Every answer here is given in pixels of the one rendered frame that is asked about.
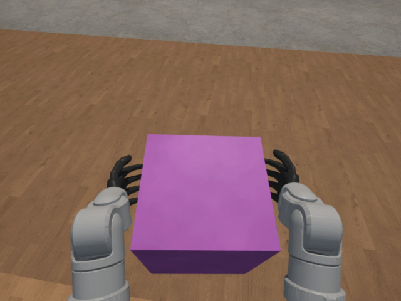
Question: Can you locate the carton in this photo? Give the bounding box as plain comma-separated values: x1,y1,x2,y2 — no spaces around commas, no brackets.
130,134,281,274

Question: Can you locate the right robot forearm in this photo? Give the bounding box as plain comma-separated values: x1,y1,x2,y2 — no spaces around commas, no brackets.
278,182,346,301

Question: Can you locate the robot left hand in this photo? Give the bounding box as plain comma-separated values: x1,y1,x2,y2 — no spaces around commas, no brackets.
107,155,143,206

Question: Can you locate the left robot forearm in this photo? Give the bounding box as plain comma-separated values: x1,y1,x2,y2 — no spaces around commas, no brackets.
68,187,132,301

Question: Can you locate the robot right hand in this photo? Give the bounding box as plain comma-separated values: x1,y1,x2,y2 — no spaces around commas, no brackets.
264,149,299,203

